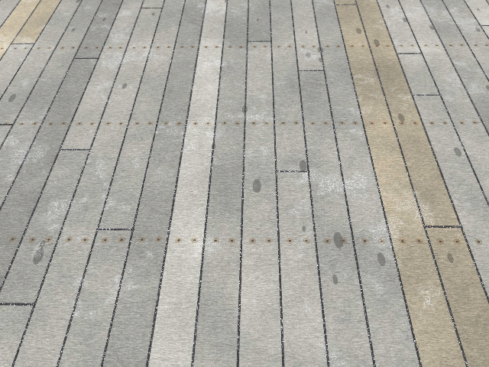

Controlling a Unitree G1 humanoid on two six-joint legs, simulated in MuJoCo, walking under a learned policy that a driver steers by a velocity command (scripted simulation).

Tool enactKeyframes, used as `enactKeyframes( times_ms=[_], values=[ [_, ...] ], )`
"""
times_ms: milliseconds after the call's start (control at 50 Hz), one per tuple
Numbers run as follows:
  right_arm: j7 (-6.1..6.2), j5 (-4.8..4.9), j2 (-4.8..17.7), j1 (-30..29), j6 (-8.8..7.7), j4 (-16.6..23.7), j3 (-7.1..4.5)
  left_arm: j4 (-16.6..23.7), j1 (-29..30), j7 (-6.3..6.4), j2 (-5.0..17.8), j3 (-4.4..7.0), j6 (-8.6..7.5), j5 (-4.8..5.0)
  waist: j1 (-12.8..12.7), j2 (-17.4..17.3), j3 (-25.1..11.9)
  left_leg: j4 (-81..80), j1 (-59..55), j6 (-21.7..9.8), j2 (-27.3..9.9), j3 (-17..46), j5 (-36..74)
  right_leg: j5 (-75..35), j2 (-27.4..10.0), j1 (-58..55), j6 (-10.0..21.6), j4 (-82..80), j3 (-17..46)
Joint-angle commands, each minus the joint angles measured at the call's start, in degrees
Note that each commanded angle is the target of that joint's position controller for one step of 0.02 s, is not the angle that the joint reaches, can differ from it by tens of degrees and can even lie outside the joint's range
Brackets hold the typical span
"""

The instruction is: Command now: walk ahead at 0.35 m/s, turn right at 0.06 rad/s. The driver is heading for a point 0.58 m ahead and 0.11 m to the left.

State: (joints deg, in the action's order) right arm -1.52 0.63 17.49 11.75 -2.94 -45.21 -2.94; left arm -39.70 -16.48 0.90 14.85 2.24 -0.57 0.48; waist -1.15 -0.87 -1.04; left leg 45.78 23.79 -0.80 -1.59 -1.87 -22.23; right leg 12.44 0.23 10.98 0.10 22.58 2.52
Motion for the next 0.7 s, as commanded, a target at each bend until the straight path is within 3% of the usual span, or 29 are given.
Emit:
enactKeyframes(
  times_ms=[20, 80, 100, 120, 140, 160, 180, 200, 240, 280, 320, 380, 400, 500, 560, 580, 600, 620, 640, 660, 680, 700],
  values=[
    [-0.85, 0.06, 2.35, -4.79, -1.84, 4.23, -0.21, 3.25, 2.04, -0.22, 10.65, 3.23, -1.26, 0.41, -0.76, 8.90, 1.31, -8.08, 0.92, -0.13, -0.07, -0.45, 4.56, 8.45, -11.61, -0.37, 11.30, -11.77, 12.22],
    [-0.90, 0.32, 3.56, -0.37, -1.69, 2.61, -0.59, 2.32, 2.02, -0.87, 10.69, 3.21, -1.13, 1.07, 2.07, 7.10, 0.77, -15.64, -10.71, -0.84, 1.53, -1.68, 11.58, 11.05, -11.29, 5.92, 10.19, -8.48, 10.94],
    [-0.62, 0.34, 4.10, 3.31, -1.54, 1.18, -0.95, 2.05, 1.90, -0.96, 9.48, 2.79, -1.11, 0.77, 3.71, 6.24, 0.27, -16.33, -15.77, -1.10, 2.12, -1.75, 10.90, 12.89, -10.18, 8.81, 9.06, -5.84, 10.29],
    [-0.15, 0.57, 4.89, 7.68, -1.49, -0.01, -1.31, 1.91, 2.15, -1.05, 7.19, 2.02, -1.23, 0.32, 5.69, 4.88, -0.10, -17.71, -21.28, -1.89, 0.36, 0.63, 8.85, 14.67, -8.37, 12.83, 7.17, -0.80, 8.51],
    [0.55, 0.11, 8.61, 13.05, -1.63, -0.64, -2.03, 2.82, 3.40, -1.26, 2.52, 0.62, -1.60, -0.58, 7.31, -5.59, -0.57, -25.33, -26.07, -5.16, -10.16, 15.47, 1.29, 14.98, -2.76, 19.42, 3.05, 16.94, 1.98],
    [0.02, -0.71, 15.79, 15.86, -1.69, -0.84, -3.71, 6.39, 4.04, -0.73, 3.34, 0.92, -2.58, 0.47, 7.41, -18.61, -0.39, -35.42, -29.43, -14.04, -20.97, 39.37, -17.77, 20.59, 2.04, 33.34, 1.20, 32.54, -1.62],
    [-0.16, -0.95, 11.90, 12.79, -2.25, 0.17, -2.61, 5.75, 3.89, -0.35, 8.34, 2.24, -3.39, 1.59, 6.52, -12.10, 2.59, -37.14, -26.75, -15.66, -21.87, 43.02, -24.63, 18.83, -1.50, 37.60, 1.94, 41.09, 3.00],
    [-0.04, -0.65, 8.83, 10.12, -2.65, 0.78, -1.67, 5.10, 3.97, -0.58, 9.63, 2.75, -3.76, 1.79, 5.10, -9.54, 5.09, -36.42, -25.58, -13.78, -19.50, 37.27, -21.25, 12.77, -3.43, 39.87, 2.86, 42.90, 3.36],
    [0.01, -0.74, 6.62, 6.73, -2.76, 1.53, -0.93, 3.42, 3.81, -0.67, 8.04, 2.75, -3.99, 0.29, 3.56, -4.57, 5.13, -36.37, -23.68, -10.79, -14.64, 26.93, -7.51, 4.36, -5.92, 38.40, 2.81, 40.65, 2.46],
    [0.27, -0.92, 6.24, 7.00, -2.86, 1.54, -0.67, 3.21, 4.42, -1.08, 6.29, 2.44, -4.03, -0.07, 3.41, -4.84, 4.31, -37.40, -21.74, -10.20, -11.92, 19.77, 5.48, -1.68, -6.86, 34.90, 1.61, 37.55, 1.18],
    [0.68, -0.90, 6.57, 7.76, -2.75, 0.87, -0.77, 3.67, 6.00, -0.94, 5.37, 2.28, -3.83, 0.01, 3.46, -3.85, 3.81, -38.78, -21.20, -10.92, -11.03, 16.12, 11.77, -6.17, -6.75, 34.23, -0.03, 33.30, 0.25],
    [1.29, -0.26, 5.41, 10.34, -2.17, -0.56, -0.39, 4.83, 10.34, -1.25, 3.72, 1.68, -4.01, -0.17, 4.78, -3.11, 4.35, -38.40, -21.88, -9.41, -8.21, 8.96, 23.88, -11.98, -5.29, 32.36, -1.04, 23.33, -1.59],
    [1.42, -0.33, 6.77, 10.65, -2.01, -0.90, -0.66, 5.58, 12.28, -1.54, 2.54, 1.22, -4.22, 0.15, 5.19, -4.67, 4.63, -38.51, -21.22, -9.40, -8.53, 8.35, 23.63, -14.68, -5.05, 30.76, -1.15, 19.21, -1.94],
    [1.82, 0.16, 7.22, 14.04, -0.98, -3.18, -0.83, 7.70, 19.97, -3.48, 2.36, 0.75, -4.99, 0.66, 6.84, -2.85, 7.72, -37.31, -23.43, -9.55, -10.54, 6.90, 26.50, -17.91, -3.14, 27.19, -0.02, 8.85, -2.85],
    [2.23, -0.02, 8.29, 13.57, -0.07, -3.82, -1.32, 7.51, 18.05, -4.24, 4.31, 1.48, -5.64, -0.01, 4.09, -4.73, 4.74, -30.13, -27.04, -7.26, -11.09, 6.35, 42.98, -15.44, -0.67, 20.39, 2.65, 5.59, -3.10],
    [2.37, 0.08, 8.80, 13.01, 0.09, -3.63, -1.55, 6.47, 14.52, -4.00, 5.91, 2.18, -5.76, -0.56, 2.00, -5.64, 1.73, -25.25, -27.43, -6.30, -10.35, 6.87, 51.52, -14.53, 0.97, 14.52, 3.80, 5.31, -3.57],
    [2.41, 0.23, 8.69, 11.35, 0.30, -3.18, -1.44, 4.27, 7.01, -3.48, 7.77, 3.14, -5.91, -0.97, -2.51, -4.95, -2.90, -16.61, -25.79, -4.57, -7.96, 5.85, 55.94, -19.37, 1.65, 4.24, 5.49, 2.32, -4.33],
    [2.45, -0.49, 7.21, 11.03, 0.08, -1.76, -0.86, 2.61, -0.49, -2.64, 10.82, 3.79, -5.93, -2.03, -5.31, -2.10, -10.36, -4.58, -16.73, -2.24, -4.91, 5.32, 45.36, -36.15, -4.90, -12.49, 8.08, 5.55, 0.48],
    [1.89, -1.77, 0.10, 19.72, -0.45, -1.56, 1.28, 2.30, -4.03, -2.01, 14.68, 4.15, -5.17, -3.41, -2.02, 13.50, -20.86, 19.30, 4.62, 2.00, 3.65, 3.68, -0.61, -57.47, -23.64, -36.38, 18.08, 10.99, 19.78],
    [1.59, -0.09, 3.63, 23.27, -0.65, -4.23, 0.73, 2.40, -5.83, -2.14, 10.89, 3.45, -4.34, -2.20, -3.86, 13.17, -30.68, 29.76, 7.88, 2.83, 5.55, 12.05, -18.68, -51.43, -27.65, -37.98, 21.68, 7.85, 28.91],
    [1.76, 1.65, 8.82, 16.22, -0.30, -2.25, -1.16, 3.30, -1.13, -1.82, 9.08, 2.85, -3.51, -1.43, -4.05, 8.71, -22.57, 31.63, 11.01, 2.97, 2.11, 11.52, -15.51, -44.49, -24.13, -29.49, 18.59, 4.78, 20.84],
    [2.33, 1.80, 8.13, 10.86, 0.34, -0.33, -1.21, 3.08, 3.48, -1.41, 7.20, 2.22, -3.17, -0.83, -2.34, 6.57, -14.51, 28.92, 13.02, 3.40, -0.10, 8.40, -11.82, -38.93, -20.94, -21.05, 16.09, 2.27, 15.05]
  ],
)
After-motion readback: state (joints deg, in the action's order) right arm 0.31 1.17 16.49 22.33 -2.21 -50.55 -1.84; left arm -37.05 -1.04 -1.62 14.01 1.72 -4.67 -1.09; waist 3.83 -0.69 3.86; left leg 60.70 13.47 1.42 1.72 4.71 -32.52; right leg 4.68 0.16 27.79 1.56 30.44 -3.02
